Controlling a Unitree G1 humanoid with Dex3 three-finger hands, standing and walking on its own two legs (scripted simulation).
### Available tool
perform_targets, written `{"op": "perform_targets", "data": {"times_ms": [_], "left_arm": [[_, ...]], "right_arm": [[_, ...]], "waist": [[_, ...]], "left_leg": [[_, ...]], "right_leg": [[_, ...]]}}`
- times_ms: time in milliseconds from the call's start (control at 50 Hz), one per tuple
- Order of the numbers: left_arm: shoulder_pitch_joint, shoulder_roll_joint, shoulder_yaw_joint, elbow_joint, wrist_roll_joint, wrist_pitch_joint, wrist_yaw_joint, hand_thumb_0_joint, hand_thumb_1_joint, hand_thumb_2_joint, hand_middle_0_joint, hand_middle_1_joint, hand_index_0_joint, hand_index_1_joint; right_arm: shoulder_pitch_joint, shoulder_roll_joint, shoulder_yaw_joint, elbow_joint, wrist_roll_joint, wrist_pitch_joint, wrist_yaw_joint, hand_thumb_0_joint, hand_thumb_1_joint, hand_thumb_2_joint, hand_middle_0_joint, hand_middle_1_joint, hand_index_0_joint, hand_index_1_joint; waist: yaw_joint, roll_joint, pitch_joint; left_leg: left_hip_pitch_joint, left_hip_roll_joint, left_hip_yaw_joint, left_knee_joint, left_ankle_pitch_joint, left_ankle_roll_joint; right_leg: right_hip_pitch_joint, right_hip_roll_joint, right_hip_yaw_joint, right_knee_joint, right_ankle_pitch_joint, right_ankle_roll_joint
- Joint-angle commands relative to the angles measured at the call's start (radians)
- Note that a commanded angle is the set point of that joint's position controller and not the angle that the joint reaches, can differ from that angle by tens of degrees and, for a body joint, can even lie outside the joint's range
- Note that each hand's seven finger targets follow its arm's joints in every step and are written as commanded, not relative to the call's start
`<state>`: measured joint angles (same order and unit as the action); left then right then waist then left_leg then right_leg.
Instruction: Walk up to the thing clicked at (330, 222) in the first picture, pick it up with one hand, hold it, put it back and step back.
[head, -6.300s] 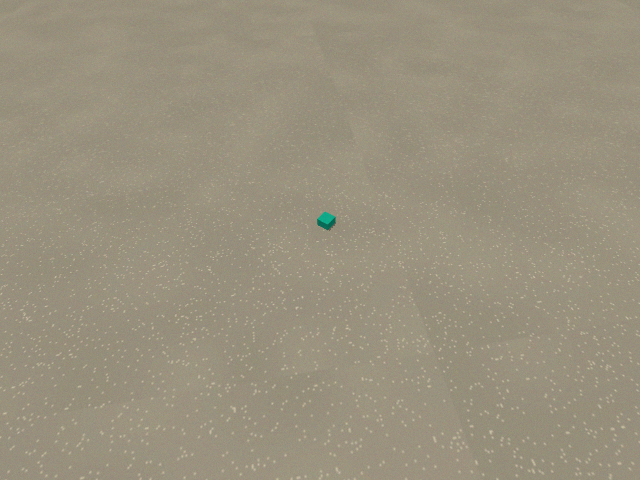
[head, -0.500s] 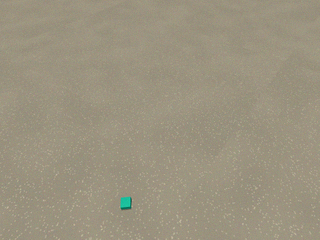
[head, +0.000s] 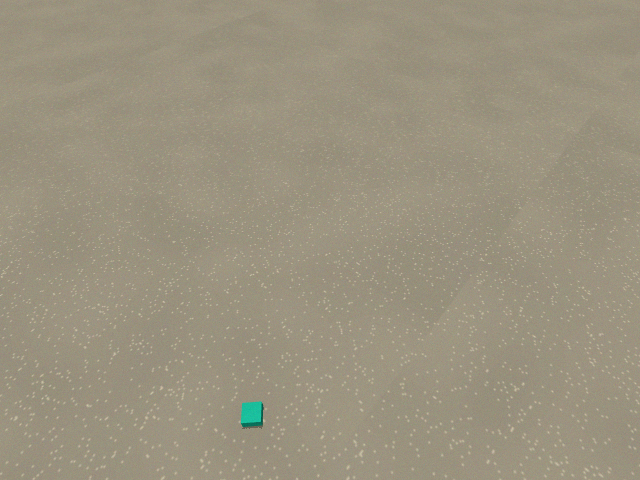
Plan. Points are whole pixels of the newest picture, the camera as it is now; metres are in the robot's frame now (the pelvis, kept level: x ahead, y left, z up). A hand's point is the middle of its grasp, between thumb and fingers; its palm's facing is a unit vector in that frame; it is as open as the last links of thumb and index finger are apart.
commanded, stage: stand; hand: left
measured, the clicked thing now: (252, 414) +0.45 +0.25 -0.76
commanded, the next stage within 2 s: none
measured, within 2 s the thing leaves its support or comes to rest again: neither
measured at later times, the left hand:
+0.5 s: hand out of the picture +0.10 +0.25 -0.15, palm faces -0.02 -0.94 -0.35, open 7.4 cm
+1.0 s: hand out of the picture +0.09 +0.25 -0.16, palm faces -0.02 -0.94 -0.35, open 7.4 cm
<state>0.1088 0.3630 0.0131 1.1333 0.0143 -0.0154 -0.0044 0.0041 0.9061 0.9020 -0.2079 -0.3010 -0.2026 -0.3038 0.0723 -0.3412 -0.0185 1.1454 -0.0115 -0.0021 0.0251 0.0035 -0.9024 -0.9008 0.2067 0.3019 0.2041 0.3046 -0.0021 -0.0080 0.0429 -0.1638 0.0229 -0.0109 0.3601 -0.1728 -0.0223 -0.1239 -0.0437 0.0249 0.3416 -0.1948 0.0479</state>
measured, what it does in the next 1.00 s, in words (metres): stands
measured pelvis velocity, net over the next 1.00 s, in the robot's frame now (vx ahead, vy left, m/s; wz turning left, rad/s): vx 0.02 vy -0.01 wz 0.00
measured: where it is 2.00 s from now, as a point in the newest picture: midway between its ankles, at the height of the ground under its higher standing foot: outside the picture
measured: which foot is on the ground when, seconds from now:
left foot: down 0.00-1.00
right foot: down 0.00-1.00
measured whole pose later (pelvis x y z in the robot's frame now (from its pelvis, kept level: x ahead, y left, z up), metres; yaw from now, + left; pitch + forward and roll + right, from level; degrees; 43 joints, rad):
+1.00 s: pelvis +0.02 -0.01 +0.00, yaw +0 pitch -2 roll +0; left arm 0.11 0.36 0.01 1.12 0.01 -0.01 0.00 0.00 0.91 0.90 -0.21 -0.30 -0.20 -0.30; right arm 0.08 -0.35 0.00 1.14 -0.01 -0.01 0.01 0.00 -0.90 -0.90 0.21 0.30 0.20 0.30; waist 0.00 0.00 0.05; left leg -0.12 0.04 -0.02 0.34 -0.19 -0.04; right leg -0.08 -0.03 0.02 0.31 -0.21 0.04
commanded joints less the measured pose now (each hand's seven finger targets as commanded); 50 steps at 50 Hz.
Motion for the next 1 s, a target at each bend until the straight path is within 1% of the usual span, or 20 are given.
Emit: {"op": "perform_targets", "data": {"times_ms": [0,20,40,60,80,180,200,220,240,260,340,380,460,540,560,640,740,760,900,980], "left_arm": [[-0.037,0.213,0.039,-0.064,-0.005,-0.024,0.014,0.000,0.900,0.900,-0.200,-0.300,-0.200,-0.300],[-0.039,0.211,0.038,-0.064,-0.006,-0.023,0.014,0.000,0.900,0.900,-0.200,-0.300,-0.200,-0.300],[-0.037,0.211,0.039,-0.062,-0.006,-0.021,0.014,0.000,0.900,0.900,-0.200,-0.300,-0.200,-0.300],[-0.042,0.211,0.038,-0.066,-0.006,-0.020,0.014,0.000,0.900,0.900,-0.200,-0.300,-0.200,-0.300],[-0.036,0.206,0.038,-0.066,-0.006,-0.017,0.013,0.000,0.900,0.900,-0.200,-0.300,-0.200,-0.300],[-0.026,0.203,0.037,-0.061,-0.006,-0.015,0.012,0.000,0.900,0.900,-0.200,-0.300,-0.200,-0.300],[-0.035,0.211,0.040,-0.063,-0.004,-0.016,0.013,0.000,0.900,0.900,-0.200,-0.300,-0.200,-0.300],[-0.035,0.208,0.038,-0.063,-0.005,-0.017,0.013,0.000,0.900,0.900,-0.200,-0.300,-0.200,-0.300],[-0.032,0.205,0.039,-0.062,-0.006,-0.015,0.013,0.000,0.900,0.900,-0.200,-0.300,-0.200,-0.300],[-0.028,0.207,0.038,-0.061,-0.005,-0.017,0.013,0.000,0.900,0.900,-0.200,-0.300,-0.200,-0.300],[-0.041,0.211,0.040,-0.064,-0.008,-0.017,0.016,0.000,0.900,0.900,-0.200,-0.300,-0.200,-0.300],[-0.036,0.202,0.036,-0.064,-0.008,-0.017,0.016,0.000,0.900,0.900,-0.200,-0.300,-0.200,-0.300],[-0.042,0.209,0.039,-0.062,-0.009,-0.015,0.016,0.000,0.900,0.900,-0.200,-0.300,-0.200,-0.300],[-0.045,0.208,0.037,-0.063,-0.008,-0.016,0.017,0.000,0.900,0.900,-0.200,-0.300,-0.200,-0.300],[-0.048,0.208,0.039,-0.067,-0.007,-0.015,0.016,0.000,0.900,0.900,-0.200,-0.300,-0.200,-0.300],[-0.041,0.212,0.040,-0.067,-0.008,-0.015,0.017,0.000,0.900,0.900,-0.200,-0.300,-0.200,-0.300],[-0.051,0.209,0.038,-0.068,-0.008,-0.012,0.016,0.000,0.900,0.900,-0.200,-0.300,-0.200,-0.300],[-0.040,0.207,0.038,-0.067,-0.007,-0.013,0.016,0.000,0.900,0.900,-0.200,-0.300,-0.200,-0.300],[-0.041,0.210,0.037,-0.071,-0.006,-0.013,0.016,0.000,0.900,0.900,-0.200,-0.300,-0.200,-0.300],[-0.033,0.208,0.036,-0.067,-0.006,-0.009,0.014,0.000,0.900,0.900,-0.200,-0.300,-0.200,-0.300]], "right_arm": [[-0.044,-0.220,-0.042,-0.060,0.003,-0.026,-0.022,0.000,-0.900,-0.900,0.200,0.300,0.200,0.300],[-0.054,-0.215,-0.040,-0.061,0.004,-0.026,-0.022,0.000,-0.900,-0.900,0.200,0.300,0.200,0.300],[-0.046,-0.217,-0.039,-0.060,0.005,-0.025,-0.022,0.000,-0.900,-0.900,0.200,0.300,0.200,0.300],[-0.047,-0.221,-0.039,-0.059,0.004,-0.025,-0.023,0.000,-0.900,-0.900,0.200,0.300,0.200,0.300],[-0.046,-0.226,-0.039,-0.057,0.004,-0.024,-0.025,0.000,-0.900,-0.900,0.200,0.300,0.200,0.300],[-0.051,-0.227,-0.035,-0.058,0.005,-0.025,-0.027,0.000,-0.900,-0.900,0.200,0.300,0.200,0.300],[-0.051,-0.224,-0.035,-0.061,0.005,-0.026,-0.028,0.000,-0.900,-0.900,0.200,0.300,0.200,0.300],[-0.046,-0.221,-0.033,-0.060,0.004,-0.026,-0.027,0.000,-0.900,-0.900,0.200,0.300,0.200,0.300],[-0.046,-0.231,-0.035,-0.059,0.006,-0.025,-0.029,0.000,-0.900,-0.900,0.200,0.300,0.200,0.300],[-0.049,-0.229,-0.034,-0.057,0.008,-0.027,-0.029,0.000,-0.900,-0.900,0.200,0.300,0.200,0.300],[-0.040,-0.223,-0.031,-0.060,0.007,-0.025,-0.030,0.000,-0.900,-0.900,0.200,0.300,0.200,0.300],[-0.050,-0.230,-0.032,-0.060,0.007,-0.025,-0.030,0.000,-0.900,-0.900,0.200,0.300,0.200,0.300],[-0.038,-0.222,-0.029,-0.059,0.007,-0.022,-0.030,0.000,-0.900,-0.900,0.200,0.300,0.200,0.300],[-0.041,-0.221,-0.028,-0.061,0.007,-0.022,-0.030,0.000,-0.900,-0.900,0.200,0.300,0.200,0.300],[-0.036,-0.227,-0.030,-0.062,0.007,-0.021,-0.032,0.000,-0.900,-0.900,0.200,0.300,0.200,0.300],[-0.038,-0.222,-0.029,-0.066,0.007,-0.024,-0.032,0.000,-0.900,-0.900,0.200,0.300,0.200,0.300],[-0.033,-0.222,-0.026,-0.065,0.006,-0.023,-0.033,0.000,-0.900,-0.900,0.200,0.300,0.200,0.300],[-0.043,-0.225,-0.028,-0.067,0.007,-0.023,-0.032,0.000,-0.900,-0.900,0.200,0.300,0.200,0.300],[-0.030,-0.224,-0.028,-0.069,0.006,-0.024,-0.032,0.000,-0.900,-0.900,0.200,0.300,0.200,0.300],[-0.028,-0.224,-0.027,-0.064,0.005,-0.021,-0.031,0.000,-0.900,-0.900,0.200,0.300,0.200,0.300]], "waist": [[-0.008,0.021,-0.099],[-0.006,0.005,-0.086],[-0.010,0.011,-0.085],[-0.009,0.024,-0.089],[-0.007,0.039,-0.083],[0.000,0.032,-0.070],[-0.003,0.017,-0.087],[-0.003,0.005,-0.091],[-0.002,0.023,-0.091],[-0.001,0.019,-0.098],[-0.006,-0.002,-0.100],[-0.002,0.009,-0.093],[-0.006,0.002,-0.094],[-0.004,0.005,-0.084],[-0.005,0.012,-0.102],[-0.001,0.007,-0.110],[-0.005,0.016,-0.074],[0.001,0.015,-0.079],[-0.005,0.018,-0.088],[-0.001,0.020,-0.057]], "left_leg": [[0.065,0.098,-0.077,-0.053,0.153,0.036],[0.065,0.101,-0.082,-0.051,0.175,0.035],[0.062,0.098,-0.077,-0.056,0.136,0.033],[0.063,0.101,-0.074,-0.055,0.146,0.034],[0.056,0.098,-0.073,-0.063,0.113,0.032],[0.048,0.100,-0.079,-0.074,0.101,0.031],[0.061,0.105,-0.078,-0.063,0.153,0.034],[0.063,0.105,-0.076,-0.060,0.180,0.030],[0.068,0.102,-0.071,-0.056,0.174,0.033],[0.085,0.107,-0.075,-0.051,0.212,0.034],[0.082,0.107,-0.073,-0.049,0.237,0.031],[0.088,0.107,-0.070,-0.044,0.244,0.029],[0.075,0.103,-0.068,-0.051,0.227,0.028],[0.073,0.105,-0.069,-0.050,0.243,0.025],[0.081,0.105,-0.061,-0.047,0.229,0.031],[0.098,0.109,-0.063,-0.044,0.284,0.029],[0.077,0.104,-0.064,-0.059,0.229,0.026],[0.092,0.108,-0.067,-0.054,0.233,0.028],[0.089,0.105,-0.060,-0.056,0.227,0.029],[0.071,0.104,-0.065,-0.075,0.150,0.030]], "right_leg": [[0.005,-0.086,0.053,-0.058,0.142,-0.050],[0.003,-0.084,0.047,-0.058,0.153,-0.050],[-0.002,-0.083,0.051,-0.064,0.124,-0.049],[0.007,-0.086,0.053,-0.061,0.136,-0.052],[0.001,-0.084,0.052,-0.064,0.115,-0.051],[0.003,-0.082,0.049,-0.066,0.103,-0.052],[0.023,-0.086,0.049,-0.055,0.141,-0.055],[0.021,-0.085,0.045,-0.054,0.154,-0.052],[0.023,-0.086,0.047,-0.059,0.158,-0.052],[0.027,-0.087,0.047,-0.055,0.190,-0.050],[0.044,-0.089,0.042,-0.052,0.217,-0.052],[0.036,-0.087,0.039,-0.057,0.224,-0.048],[0.054,-0.088,0.039,-0.059,0.214,-0.050],[0.054,-0.088,0.036,-0.065,0.225,-0.050],[0.066,-0.093,0.040,-0.062,0.224,-0.053],[0.067,-0.090,0.032,-0.051,0.260,-0.053],[0.047,-0.088,0.038,-0.065,0.208,-0.053],[0.043,-0.087,0.033,-0.063,0.206,-0.054],[0.047,-0.089,0.037,-0.064,0.211,-0.056],[0.020,-0.083,0.040,-0.074,0.135,-0.056]]}}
